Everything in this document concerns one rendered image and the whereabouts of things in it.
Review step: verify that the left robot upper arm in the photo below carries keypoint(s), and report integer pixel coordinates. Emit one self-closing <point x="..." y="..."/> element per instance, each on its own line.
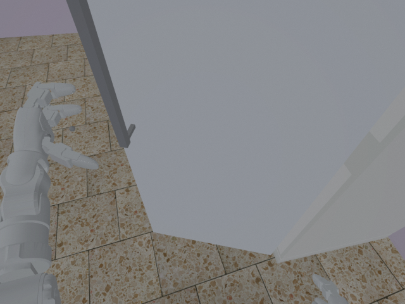
<point x="35" y="289"/>

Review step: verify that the handle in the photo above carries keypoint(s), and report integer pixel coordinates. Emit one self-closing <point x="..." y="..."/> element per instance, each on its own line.
<point x="88" y="35"/>

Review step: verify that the robot left forearm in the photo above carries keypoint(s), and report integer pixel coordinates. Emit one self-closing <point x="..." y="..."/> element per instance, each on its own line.
<point x="24" y="216"/>

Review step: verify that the fridge door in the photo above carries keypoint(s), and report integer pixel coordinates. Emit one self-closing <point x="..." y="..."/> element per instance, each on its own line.
<point x="244" y="110"/>

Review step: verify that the left robot hand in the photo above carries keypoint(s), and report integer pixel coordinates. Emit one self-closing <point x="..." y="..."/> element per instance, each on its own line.
<point x="32" y="124"/>

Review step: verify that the right robot hand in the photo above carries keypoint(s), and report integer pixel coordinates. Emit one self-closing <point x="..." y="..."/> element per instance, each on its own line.
<point x="329" y="290"/>

